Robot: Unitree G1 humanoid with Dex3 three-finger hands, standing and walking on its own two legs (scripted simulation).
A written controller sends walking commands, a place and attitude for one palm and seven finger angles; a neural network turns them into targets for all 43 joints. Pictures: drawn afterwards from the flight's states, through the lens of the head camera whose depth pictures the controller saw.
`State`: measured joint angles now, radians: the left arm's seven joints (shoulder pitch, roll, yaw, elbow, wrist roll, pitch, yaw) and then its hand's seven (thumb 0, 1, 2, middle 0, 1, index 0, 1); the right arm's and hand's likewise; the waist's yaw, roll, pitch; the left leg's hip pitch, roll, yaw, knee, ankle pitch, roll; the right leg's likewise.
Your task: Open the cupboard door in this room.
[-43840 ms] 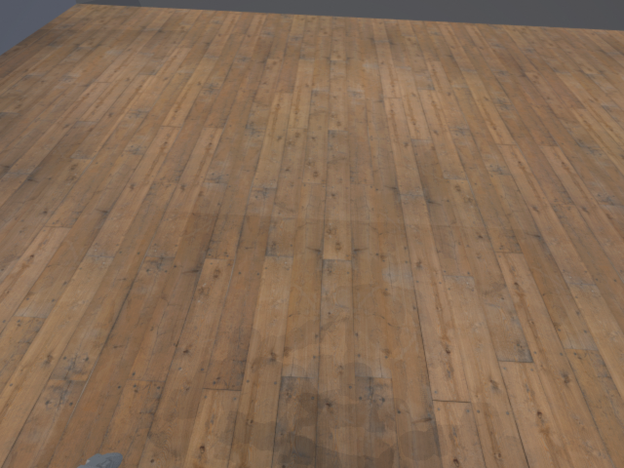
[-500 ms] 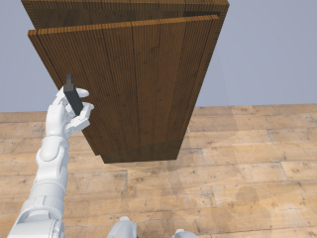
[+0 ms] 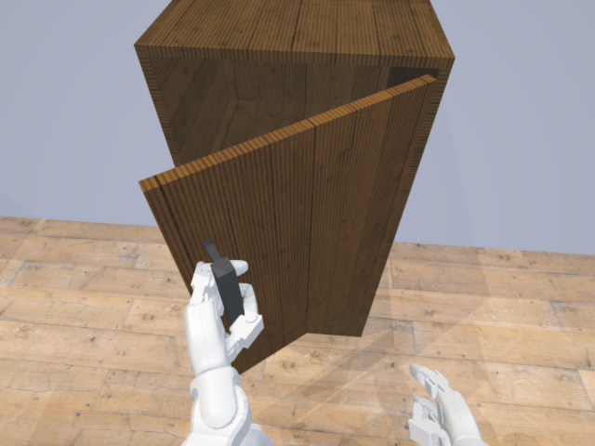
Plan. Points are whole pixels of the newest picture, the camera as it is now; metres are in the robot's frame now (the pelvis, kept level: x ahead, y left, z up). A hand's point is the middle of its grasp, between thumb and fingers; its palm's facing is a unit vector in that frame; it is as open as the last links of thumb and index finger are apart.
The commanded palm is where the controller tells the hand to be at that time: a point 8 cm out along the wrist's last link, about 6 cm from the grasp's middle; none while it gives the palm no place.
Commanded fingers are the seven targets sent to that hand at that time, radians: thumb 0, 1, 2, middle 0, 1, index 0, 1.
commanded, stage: pull the door open along its arc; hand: left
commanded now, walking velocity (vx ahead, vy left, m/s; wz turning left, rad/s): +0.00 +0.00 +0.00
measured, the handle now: (223, 283) +0.32 +0.12 +0.06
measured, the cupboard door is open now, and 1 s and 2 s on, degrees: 37 41 46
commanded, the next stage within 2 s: open thumb and fingers to let go in 0.06 s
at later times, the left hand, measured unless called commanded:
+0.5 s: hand (268, 336) +0.25 +0.06 +0.05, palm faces +0.37 -0.93 -0.01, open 8.8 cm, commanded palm +0.21 +0.10 +0.05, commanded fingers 0.00 -0.36 0.36 -0.31 -1.22 -0.31 -1.22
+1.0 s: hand (265, 334) +0.25 +0.06 +0.05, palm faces +0.28 -0.96 +0.00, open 14.9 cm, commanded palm +0.21 +0.10 +0.05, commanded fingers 0.00 -0.50 0.30 -0.15 -0.30 -0.15 -0.30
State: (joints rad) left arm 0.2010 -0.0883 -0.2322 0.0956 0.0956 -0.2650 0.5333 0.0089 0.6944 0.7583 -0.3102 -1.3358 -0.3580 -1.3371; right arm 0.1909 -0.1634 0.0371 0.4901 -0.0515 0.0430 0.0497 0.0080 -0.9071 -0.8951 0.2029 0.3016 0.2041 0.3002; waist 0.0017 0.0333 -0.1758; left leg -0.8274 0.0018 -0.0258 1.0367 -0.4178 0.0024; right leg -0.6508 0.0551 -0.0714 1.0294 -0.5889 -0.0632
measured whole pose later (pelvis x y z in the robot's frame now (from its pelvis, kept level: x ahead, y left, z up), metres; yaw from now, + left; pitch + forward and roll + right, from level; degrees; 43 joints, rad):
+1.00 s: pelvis +0.00 -0.01 +0.00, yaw +1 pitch +13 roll +0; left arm 0.33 -0.06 -0.28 0.01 0.08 -0.28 0.47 -0.01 -0.50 0.30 -0.28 -0.68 -0.31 -0.70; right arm 0.22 -0.19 0.04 0.49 -0.05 0.00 0.02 0.01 -0.91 -0.90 0.20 0.30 0.20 0.30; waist -0.01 0.04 -0.20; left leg -0.84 0.00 -0.03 1.05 -0.43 -0.02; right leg -0.67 0.05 -0.08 1.06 -0.62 -0.08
